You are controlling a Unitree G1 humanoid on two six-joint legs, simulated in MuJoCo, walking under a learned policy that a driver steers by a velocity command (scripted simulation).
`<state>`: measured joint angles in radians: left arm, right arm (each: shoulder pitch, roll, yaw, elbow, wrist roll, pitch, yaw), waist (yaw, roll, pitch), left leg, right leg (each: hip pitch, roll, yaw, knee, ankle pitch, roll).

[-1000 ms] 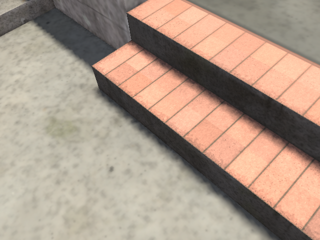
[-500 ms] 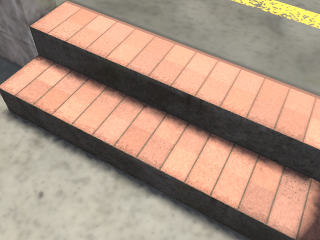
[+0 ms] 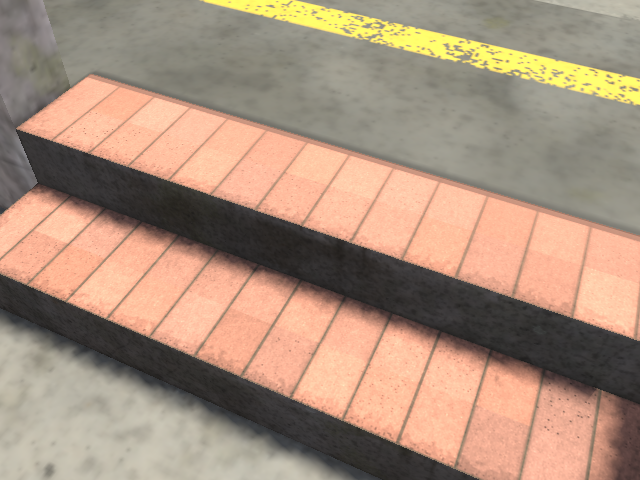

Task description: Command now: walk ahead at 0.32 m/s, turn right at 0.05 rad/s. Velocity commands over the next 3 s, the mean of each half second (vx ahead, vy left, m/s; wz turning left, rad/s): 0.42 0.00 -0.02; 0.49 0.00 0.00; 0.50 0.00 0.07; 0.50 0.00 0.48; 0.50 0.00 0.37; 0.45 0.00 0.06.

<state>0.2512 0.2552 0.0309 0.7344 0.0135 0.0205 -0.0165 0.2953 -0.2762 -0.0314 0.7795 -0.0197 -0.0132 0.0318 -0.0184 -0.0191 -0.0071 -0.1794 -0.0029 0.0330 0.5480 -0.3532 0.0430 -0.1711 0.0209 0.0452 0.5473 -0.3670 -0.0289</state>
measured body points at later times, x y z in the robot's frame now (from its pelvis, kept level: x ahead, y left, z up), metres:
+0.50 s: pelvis +0.21 -0.06 +0.00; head +0.23 -0.07 +0.45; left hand +0.33 +0.21 -0.09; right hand +0.31 -0.33 -0.11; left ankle +0.12 +0.09 -0.63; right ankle +0.26 -0.14 -0.73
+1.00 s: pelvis +0.40 -0.03 +0.00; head +0.40 -0.01 +0.45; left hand +0.49 +0.21 -0.13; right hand +0.43 -0.28 -0.13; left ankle +0.42 +0.04 -0.73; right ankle +0.34 -0.13 -0.50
